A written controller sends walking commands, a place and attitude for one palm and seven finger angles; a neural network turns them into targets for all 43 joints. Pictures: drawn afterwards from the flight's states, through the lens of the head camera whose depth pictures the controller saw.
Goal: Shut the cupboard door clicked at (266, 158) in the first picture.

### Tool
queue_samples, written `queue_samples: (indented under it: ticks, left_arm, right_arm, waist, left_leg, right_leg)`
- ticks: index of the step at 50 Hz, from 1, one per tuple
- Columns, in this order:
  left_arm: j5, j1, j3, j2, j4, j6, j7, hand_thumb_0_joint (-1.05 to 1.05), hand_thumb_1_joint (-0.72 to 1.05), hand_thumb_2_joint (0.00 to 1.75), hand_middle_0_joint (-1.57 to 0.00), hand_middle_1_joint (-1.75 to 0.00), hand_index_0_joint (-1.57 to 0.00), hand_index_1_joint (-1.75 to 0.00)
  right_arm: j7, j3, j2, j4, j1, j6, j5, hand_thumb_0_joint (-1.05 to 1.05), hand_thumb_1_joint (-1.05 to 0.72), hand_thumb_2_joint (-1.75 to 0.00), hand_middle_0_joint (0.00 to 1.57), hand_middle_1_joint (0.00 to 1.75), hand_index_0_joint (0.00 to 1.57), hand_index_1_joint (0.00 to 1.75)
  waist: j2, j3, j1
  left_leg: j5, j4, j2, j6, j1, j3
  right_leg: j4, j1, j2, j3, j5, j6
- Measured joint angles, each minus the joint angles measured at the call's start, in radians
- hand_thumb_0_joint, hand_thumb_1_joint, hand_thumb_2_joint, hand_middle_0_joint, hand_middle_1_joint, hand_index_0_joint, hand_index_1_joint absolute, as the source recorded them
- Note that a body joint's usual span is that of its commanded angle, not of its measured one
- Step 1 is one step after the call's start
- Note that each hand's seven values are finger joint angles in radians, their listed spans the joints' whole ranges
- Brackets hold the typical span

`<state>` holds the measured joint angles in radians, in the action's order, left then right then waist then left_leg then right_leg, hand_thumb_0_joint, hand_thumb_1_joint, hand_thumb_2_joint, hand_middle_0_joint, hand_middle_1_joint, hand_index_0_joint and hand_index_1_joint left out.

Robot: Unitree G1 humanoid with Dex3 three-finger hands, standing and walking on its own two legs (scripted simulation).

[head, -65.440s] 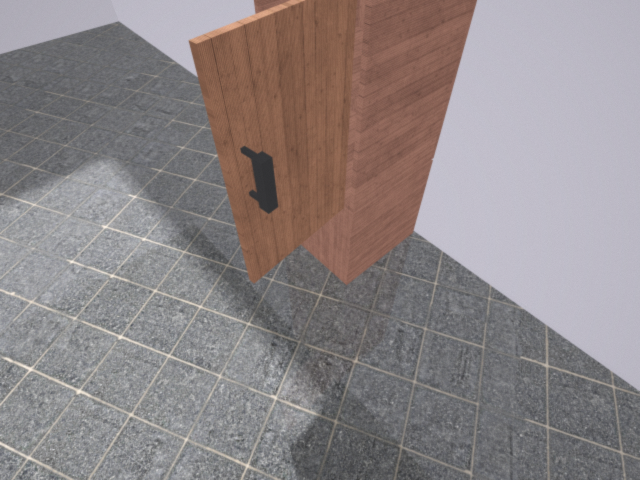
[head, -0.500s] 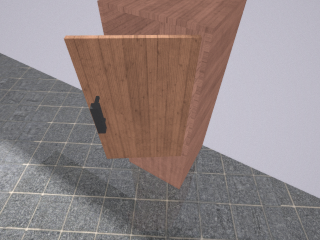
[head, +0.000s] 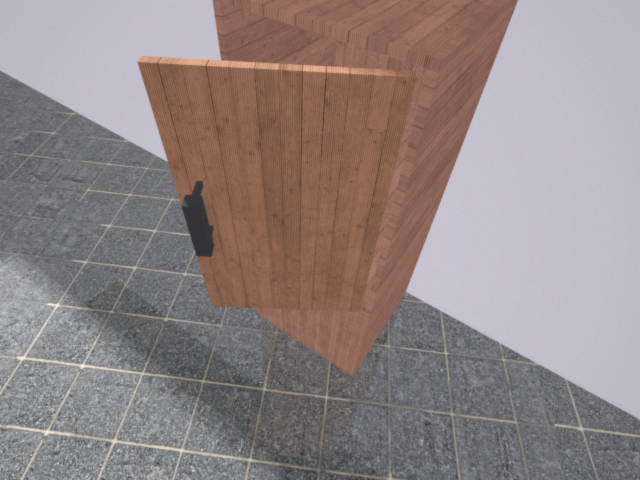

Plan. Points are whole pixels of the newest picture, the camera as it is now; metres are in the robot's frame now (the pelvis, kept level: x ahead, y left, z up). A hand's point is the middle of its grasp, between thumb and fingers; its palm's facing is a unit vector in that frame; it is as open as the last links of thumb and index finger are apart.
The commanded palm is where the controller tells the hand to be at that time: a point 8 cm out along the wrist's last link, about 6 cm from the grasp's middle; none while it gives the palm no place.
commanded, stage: look again from close up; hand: left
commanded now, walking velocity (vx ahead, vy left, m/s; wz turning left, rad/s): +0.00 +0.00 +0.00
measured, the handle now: (201, 218) +0.51 +0.24 -0.01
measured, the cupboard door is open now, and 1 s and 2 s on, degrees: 33 33 33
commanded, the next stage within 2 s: shuffle to correct the standing spot in 0.50 s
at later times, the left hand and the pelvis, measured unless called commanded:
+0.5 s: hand out of the picture +0.03 +0.24 -0.18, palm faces -0.01 -0.97 -0.23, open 7.3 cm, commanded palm none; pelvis +0.00 +0.05 +0.00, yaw -1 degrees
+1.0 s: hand out of the picture +0.00 +0.19 -0.19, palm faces +0.08 -0.98 -0.17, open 7.3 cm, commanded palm none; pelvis +0.06 +0.02 -0.02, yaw +2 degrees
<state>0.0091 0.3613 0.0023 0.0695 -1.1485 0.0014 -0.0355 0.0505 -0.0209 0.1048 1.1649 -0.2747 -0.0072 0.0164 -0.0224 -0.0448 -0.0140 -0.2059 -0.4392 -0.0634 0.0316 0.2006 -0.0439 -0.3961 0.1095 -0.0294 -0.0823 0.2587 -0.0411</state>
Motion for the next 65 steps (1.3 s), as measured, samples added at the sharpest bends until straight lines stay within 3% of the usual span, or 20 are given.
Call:
queue_samples:
  ticks: [4,6,10,21,32,39,46,50,55,59,65]
  left_arm:
    - [0.010,0.004,-0.008,0.001,0.013,0.026,-0.014,0.00,0.91,0.90,-0.20,-0.30,-0.21,-0.30]
    - [0.013,0.004,-0.010,0.009,0.023,0.034,-0.013,0.00,0.91,0.90,-0.20,-0.30,-0.21,-0.30]
    - [0.009,-0.015,-0.002,0.054,0.036,0.023,-0.015,0.00,0.91,0.90,-0.20,-0.30,-0.21,-0.30]
    - [0.008,-0.087,0.001,0.123,0.099,0.005,-0.005,0.00,0.91,0.90,-0.20,-0.30,-0.20,-0.30]
    - [0.005,-0.088,-0.011,0.107,0.078,-0.001,0.001,0.00,0.91,0.90,-0.20,-0.30,-0.20,-0.30]
    - [0.018,-0.058,-0.008,0.101,0.061,-0.009,0.012,0.00,0.91,0.90,-0.20,-0.30,-0.20,-0.30]
    - [0.018,-0.017,0.003,0.093,0.055,0.016,0.016,0.00,0.91,0.90,-0.20,-0.30,-0.20,-0.30]
    - [0.020,0.019,0.013,0.091,0.046,0.031,0.007,0.00,0.91,0.90,-0.20,-0.30,-0.20,-0.30]
    - [0.005,0.039,0.004,0.082,0.010,0.007,-0.010,0.00,0.91,0.90,-0.20,-0.30,-0.20,-0.30]
    - [-0.002,-0.010,0.000,0.068,0.018,-0.024,-0.014,0.01,0.91,0.90,-0.20,-0.30,-0.20,-0.30]
    - [0.010,-0.097,0.018,0.090,0.101,-0.005,-0.011,0.00,0.91,0.90,-0.20,-0.30,-0.20,-0.30]
  right_arm:
    - [-0.012,0.002,0.032,-0.035,0.002,-0.002,0.000,0.02,-0.93,-0.90,0.19,0.30,0.20,0.30]
    - [-0.020,-0.001,0.048,-0.063,0.003,0.002,0.001,0.02,-0.93,-0.90,0.19,0.30,0.20,0.30]
    - [-0.024,0.007,0.050,-0.092,-0.015,0.023,0.005,0.02,-0.94,-0.90,0.19,0.30,0.19,0.30]
    - [-0.032,0.032,0.053,-0.098,-0.036,0.024,0.008,0.02,-0.94,-0.90,0.20,0.30,0.20,0.30]
    - [-0.033,0.037,0.057,-0.080,-0.010,0.034,0.004,0.01,-0.92,-0.90,0.20,0.30,0.20,0.30]
    - [-0.037,0.028,0.047,-0.079,-0.013,0.024,0.008,0.01,-0.91,-0.90,0.20,0.30,0.20,0.30]
    - [-0.035,0.019,0.047,-0.076,-0.024,0.025,0.009,0.01,-0.91,-0.90,0.20,0.30,0.20,0.30]
    - [-0.035,0.013,0.048,-0.075,-0.016,0.020,0.011,0.01,-0.91,-0.90,0.20,0.30,0.20,0.30]
    - [-0.017,0.019,0.044,-0.073,0.038,0.042,0.003,0.01,-0.92,-0.90,0.19,0.30,0.20,0.30]
    - [0.002,0.018,0.050,-0.090,0.066,0.046,-0.002,0.01,-0.93,-0.90,0.19,0.30,0.20,0.30]
    - [-0.008,0.002,0.062,-0.117,0.098,0.016,-0.002,0.00,-0.93,-0.90,0.20,0.30,0.20,0.30]
  waist:
    - [0.041,0.002,-0.001]
    - [0.063,0.003,0.013]
    - [0.044,0.020,0.026]
    - [0.030,0.033,0.017]
    - [0.011,0.015,0.012]
    - [-0.008,0.031,0.014]
    - [0.012,0.036,0.006]
    - [0.008,0.031,-0.002]
    - [-0.031,0.000,-0.014]
    - [-0.013,-0.021,-0.012]
    - [0.008,-0.060,-0.018]
  left_leg:
    - [-0.055,-0.098,-0.007,-0.015,0.054,0.021]
    - [-0.073,-0.123,-0.005,-0.021,0.068,0.027]
    - [-0.077,-0.129,0.028,-0.040,0.064,0.013]
    - [-0.046,-0.064,0.084,-0.081,0.046,-0.020]
    - [-0.040,-0.031,0.093,-0.085,0.025,-0.028]
    - [-0.076,-0.064,0.097,-0.080,0.027,-0.017]
    - [-0.142,-0.146,0.070,-0.059,0.055,0.020]
    - [-0.216,-0.269,0.046,-0.070,0.104,-0.007]
    - [-0.172,-0.196,0.056,-0.074,0.057,-0.042]
    - [-0.136,-0.103,0.061,-0.084,-0.006,-0.045]
    - [-0.128,-0.090,0.062,-0.053,-0.021,-0.039]
  right_leg:
    - [-0.010,0.024,-0.014,0.003,-0.005,0.008]
    - [-0.038,0.042,-0.017,0.002,0.007,0.011]
    - [-0.090,0.059,0.019,0.013,0.038,0.029]
    - [-0.098,0.078,0.076,0.041,0.038,0.064]
    - [-0.074,0.064,0.084,0.049,0.034,0.076]
    - [-0.129,0.071,0.089,0.038,0.089,0.051]
    - [-0.147,0.058,0.062,0.001,0.136,0.043]
    - [-0.152,0.029,0.047,-0.030,0.171,0.031]
    - [-0.260,0.038,0.063,-0.014,0.182,0.045]
    - [-0.348,0.113,0.068,0.019,0.275,0.051]
    - [-0.182,0.165,0.088,0.017,-0.011,0.050]
